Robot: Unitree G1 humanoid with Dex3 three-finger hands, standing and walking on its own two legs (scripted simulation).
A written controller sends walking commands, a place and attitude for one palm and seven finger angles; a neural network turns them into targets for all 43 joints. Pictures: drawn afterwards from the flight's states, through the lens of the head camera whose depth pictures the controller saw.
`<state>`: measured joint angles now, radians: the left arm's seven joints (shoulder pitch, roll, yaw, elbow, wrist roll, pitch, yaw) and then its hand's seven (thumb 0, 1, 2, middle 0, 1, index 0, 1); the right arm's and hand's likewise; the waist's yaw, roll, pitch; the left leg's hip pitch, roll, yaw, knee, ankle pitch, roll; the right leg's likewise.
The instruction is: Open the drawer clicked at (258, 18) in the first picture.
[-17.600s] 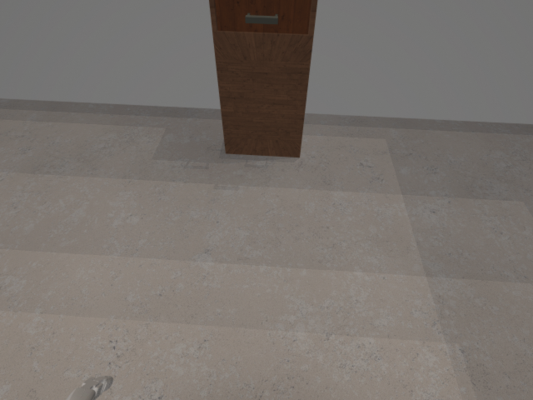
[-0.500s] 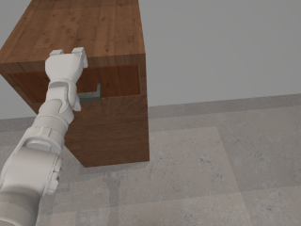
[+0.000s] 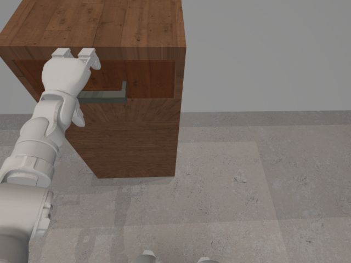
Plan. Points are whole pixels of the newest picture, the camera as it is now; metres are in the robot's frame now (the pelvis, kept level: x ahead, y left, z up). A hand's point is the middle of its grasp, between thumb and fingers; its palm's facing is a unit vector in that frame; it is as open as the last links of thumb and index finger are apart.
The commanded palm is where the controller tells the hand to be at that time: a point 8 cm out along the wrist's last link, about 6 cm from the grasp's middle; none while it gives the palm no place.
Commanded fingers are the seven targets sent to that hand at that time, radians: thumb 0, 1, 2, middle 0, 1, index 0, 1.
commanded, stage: lower the fingers behind the handle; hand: left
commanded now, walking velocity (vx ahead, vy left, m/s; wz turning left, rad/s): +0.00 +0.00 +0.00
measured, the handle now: (101, 90) +0.54 +0.20 +0.03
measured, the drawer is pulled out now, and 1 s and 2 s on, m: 0.00 0.00 0.00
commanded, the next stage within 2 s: close the thumb around the handle in 1.66 s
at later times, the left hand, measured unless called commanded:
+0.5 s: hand (80, 104) +0.47 +0.23 +0.05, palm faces -0.09 -0.02 -1.00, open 13.9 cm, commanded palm +0.48 +0.23 +0.11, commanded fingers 0.00 -0.50 0.30 -0.30 -1.20 -0.30 -1.20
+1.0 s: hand (81, 103) +0.49 +0.24 +0.04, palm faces -0.09 -0.02 -1.00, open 13.9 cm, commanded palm +0.47 +0.22 +0.07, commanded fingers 0.00 -0.50 0.30 -0.30 -1.20 -0.30 -1.20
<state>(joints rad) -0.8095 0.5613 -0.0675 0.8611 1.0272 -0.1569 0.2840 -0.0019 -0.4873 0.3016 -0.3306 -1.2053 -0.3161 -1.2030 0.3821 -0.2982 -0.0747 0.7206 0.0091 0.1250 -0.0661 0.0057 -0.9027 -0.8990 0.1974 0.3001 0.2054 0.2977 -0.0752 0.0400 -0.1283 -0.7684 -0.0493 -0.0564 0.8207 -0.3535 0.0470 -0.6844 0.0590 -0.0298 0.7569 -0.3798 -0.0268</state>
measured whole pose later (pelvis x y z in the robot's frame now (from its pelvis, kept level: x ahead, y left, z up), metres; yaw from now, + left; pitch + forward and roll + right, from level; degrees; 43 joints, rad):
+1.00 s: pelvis +0.00 +0.01 +0.00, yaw -2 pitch +19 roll -3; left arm -0.83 0.54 -0.06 1.07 1.06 -0.05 0.23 0.00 -0.49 0.30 -0.31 -1.22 -0.31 -1.21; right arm 0.38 -0.24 -0.03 0.68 0.00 0.14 -0.04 0.00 -0.90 -0.90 0.20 0.30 0.21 0.30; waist -0.10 0.06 -0.16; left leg -0.81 -0.03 -0.02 0.86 -0.38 0.06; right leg -0.73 0.07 0.00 0.78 -0.38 -0.01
